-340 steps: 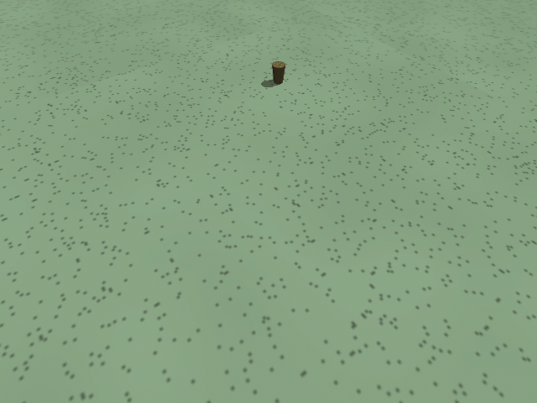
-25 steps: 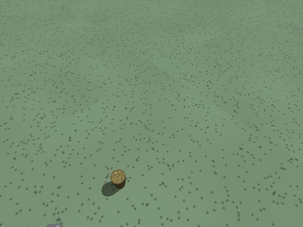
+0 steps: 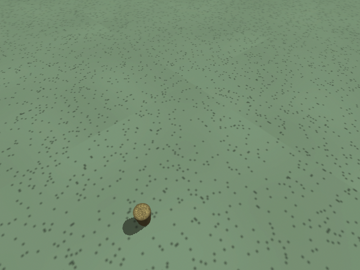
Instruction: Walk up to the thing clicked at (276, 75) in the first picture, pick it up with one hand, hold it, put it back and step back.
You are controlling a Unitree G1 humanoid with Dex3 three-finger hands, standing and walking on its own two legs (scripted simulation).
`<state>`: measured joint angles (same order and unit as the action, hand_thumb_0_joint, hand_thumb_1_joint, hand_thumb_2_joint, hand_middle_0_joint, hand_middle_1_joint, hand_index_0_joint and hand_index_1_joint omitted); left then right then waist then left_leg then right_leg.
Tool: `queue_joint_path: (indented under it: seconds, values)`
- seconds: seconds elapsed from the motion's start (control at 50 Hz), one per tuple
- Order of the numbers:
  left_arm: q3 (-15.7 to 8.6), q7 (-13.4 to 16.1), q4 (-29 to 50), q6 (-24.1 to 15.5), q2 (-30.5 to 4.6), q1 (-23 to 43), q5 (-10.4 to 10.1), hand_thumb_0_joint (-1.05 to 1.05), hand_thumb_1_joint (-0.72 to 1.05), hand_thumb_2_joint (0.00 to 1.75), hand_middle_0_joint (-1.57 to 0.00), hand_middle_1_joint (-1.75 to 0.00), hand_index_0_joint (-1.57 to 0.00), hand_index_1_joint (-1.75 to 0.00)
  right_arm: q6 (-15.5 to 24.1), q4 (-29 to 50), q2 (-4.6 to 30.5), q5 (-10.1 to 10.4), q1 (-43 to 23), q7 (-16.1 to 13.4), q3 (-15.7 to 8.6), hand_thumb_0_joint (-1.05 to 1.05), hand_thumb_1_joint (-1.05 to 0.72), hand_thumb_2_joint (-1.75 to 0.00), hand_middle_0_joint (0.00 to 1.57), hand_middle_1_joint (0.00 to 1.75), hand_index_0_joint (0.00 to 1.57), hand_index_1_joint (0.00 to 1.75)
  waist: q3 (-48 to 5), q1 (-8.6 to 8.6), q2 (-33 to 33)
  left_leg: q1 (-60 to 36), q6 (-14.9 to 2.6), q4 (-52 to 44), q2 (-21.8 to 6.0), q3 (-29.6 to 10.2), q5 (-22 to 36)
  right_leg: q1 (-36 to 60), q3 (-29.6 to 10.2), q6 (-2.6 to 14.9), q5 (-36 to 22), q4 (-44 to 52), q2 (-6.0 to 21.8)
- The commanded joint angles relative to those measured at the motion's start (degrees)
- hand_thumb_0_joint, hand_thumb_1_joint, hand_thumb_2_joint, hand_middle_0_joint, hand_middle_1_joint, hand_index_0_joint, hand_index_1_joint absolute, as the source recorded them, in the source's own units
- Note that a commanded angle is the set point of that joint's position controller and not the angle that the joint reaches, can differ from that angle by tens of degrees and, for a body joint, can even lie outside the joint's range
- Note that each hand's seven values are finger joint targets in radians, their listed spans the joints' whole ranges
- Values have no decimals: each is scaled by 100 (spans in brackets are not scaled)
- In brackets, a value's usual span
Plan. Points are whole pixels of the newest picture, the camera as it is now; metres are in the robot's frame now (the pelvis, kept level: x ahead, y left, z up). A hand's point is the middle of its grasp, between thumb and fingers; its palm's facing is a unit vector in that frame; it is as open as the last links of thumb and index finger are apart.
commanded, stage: walk up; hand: left
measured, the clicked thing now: (143, 216) +0.49 +0.21 -0.72
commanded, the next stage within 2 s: none
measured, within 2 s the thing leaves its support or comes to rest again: neither
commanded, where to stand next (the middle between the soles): +0.11 -0.01 m, yaw +0 degrees
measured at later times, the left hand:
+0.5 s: hand out of the picture +0.08 +0.26 -0.16, palm faces -0.01 -0.94 -0.34, open 7.3 cm
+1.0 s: hand (78, 262) +0.17 +0.28 -0.19, palm faces +0.00 -0.92 -0.38, open 7.3 cm
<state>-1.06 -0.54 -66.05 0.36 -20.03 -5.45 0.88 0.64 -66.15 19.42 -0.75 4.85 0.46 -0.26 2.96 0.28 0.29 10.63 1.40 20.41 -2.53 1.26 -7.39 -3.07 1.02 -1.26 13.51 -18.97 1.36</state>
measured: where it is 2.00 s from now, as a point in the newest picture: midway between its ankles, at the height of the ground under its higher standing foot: outside the picture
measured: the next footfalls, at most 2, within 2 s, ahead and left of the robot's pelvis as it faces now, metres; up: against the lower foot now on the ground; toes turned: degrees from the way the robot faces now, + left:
left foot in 0.86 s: +0.27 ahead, +0.09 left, +0.00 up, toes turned +0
right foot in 1.26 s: +0.08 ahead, -0.11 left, +0.00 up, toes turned -3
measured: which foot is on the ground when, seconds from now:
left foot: down 0.00-0.60, up 0.62-0.84, down 0.86-1.00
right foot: down 0.00-0.90, up 0.92-1.00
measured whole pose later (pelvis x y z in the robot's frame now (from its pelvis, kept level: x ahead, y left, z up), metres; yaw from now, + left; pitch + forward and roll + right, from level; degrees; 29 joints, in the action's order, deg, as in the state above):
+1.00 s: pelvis +0.10 +0.02 -0.03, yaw +0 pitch -4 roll -1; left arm -1.4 2.9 -51.8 2.3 -21.0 -9.4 -2.3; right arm -2.8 -48.9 20.4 0.1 1.8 0.2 -3.6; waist 15.4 -1.1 0.7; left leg 23.2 -4.3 32.9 1.6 2.1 -5.5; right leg -17.6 -3.9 0.5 35.3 -69.9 -3.1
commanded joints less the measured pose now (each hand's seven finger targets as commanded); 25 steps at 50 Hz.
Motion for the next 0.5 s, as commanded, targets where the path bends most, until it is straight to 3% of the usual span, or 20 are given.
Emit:
queue_joint_path:
  seconds: [0.0, 0.06, 0.32, 0.34, 0.36, 0.38, 0.4, 0.42, 0.44, 0.48]
  values:
    - [-209, 60, 353, -156, -1180, 254, -34, 0, 90, 90, -20, -30, -20, -30, 142, 350, 1215, 10, -328, -76, -231, 0, -90, -90, 20, 30, 20, 30, -472, 6, -10, -531, -195, -289, -461, -455, 464, -435, -386, 202, -510, 407, 503]
    - [-206, 74, 354, -162, -1182, 235, -30, 0, 90, 90, -20, -30, -20, -30, 127, 363, 1201, 9, -328, -75, -227, 0, -90, -90, 20, 30, 20, 30, -537, 8, -43, -606, -223, -181, -454, -405, 686, -390, -370, 184, -771, 410, 522]
    - [-212, 96, 382, -144, -1172, 157, -27, 0, 90, 90, -20, -30, -20, -30, 95, 380, 1206, 7, -353, -90, -231, 0, -90, -90, 20, 30, 20, 30, -445, -3, 32, -544, -226, -198, -450, -388, 735, -342, -337, 175, -866, 417, 517]
    - [-341, 17, 570, -184, -1431, -178, 34, 0, 90, 90, -20, -30, -20, -30, 106, 537, 1500, -38, 86, -11, -411, 0, -90, -90, 20, 30, 20, 30, -743, -14, -14, -613, -497, 141, -180, -222, -1315, -176, -246, 404, 1026, 133, 298]
    - [-361, -15, 606, -175, -1437, -174, 89, 0, 90, 90, -20, -30, -20, -30, 94, 540, 1493, -84, 159, 21, -445, 0, -90, -90, 20, 30, 20, 30, -366, 1, -52, -253, -510, 121, -156, -293, -2488, -625, -485, 539, 2157, 109, 373]
    - [-393, -34, 660, -167, -1464, -107, 114, 0, 90, 90, -20, -30, -20, -30, 82, 542, 1517, -105, 263, 32, -469, 0, -90, -90, 20, 30, 20, 30, -3, 26, 2, 58, -517, 32, -200, -447, -2968, -893, -615, 611, 2646, 63, 425]
    - [-400, -57, 715, -153, -1433, -167, 105, 0, 90, 90, -20, -30, -20, -30, 83, 632, 1500, -124, 168, 56, -485, 0, -90, -90, 20, 30, 20, 30, 335, 6, 53, 219, -527, -59, -246, -617, -3093, -1333, -672, 604, 2795, -33, 407]
    - [-393, -71, 799, -162, -1345, -149, 94, 0, 90, 90, -20, -30, -20, -30, 84, 703, 1494, -126, 178, 82, -507, 0, -90, -90, 20, 30, 20, 30, 590, 20, 110, 311, -593, -144, -338, -790, -3023, -1538, -616, 587, 2652, -99, 358]
    - [-363, -79, 884, -182, -1261, -86, 106, 0, 90, 90, -20, -30, -20, -30, 109, 729, 1484, -131, 294, 80, -523, 0, -90, -90, 20, 30, 20, 30, 752, 63, 223, 190, -661, -202, -415, -966, -2711, -1715, -550, 581, 2157, -285, 294]
    - [-342, -64, 978, -258, -1125, -171, 108, 0, 90, 90, -20, -30, -20, -30, 182, 791, 1630, -108, 593, 66, -602, 0, -90, -90, 20, 30, 20, 30, 443, 120, 527, -628, -979, -176, -901, -1540, -1325, -1941, -166, 521, 976, -912, 73]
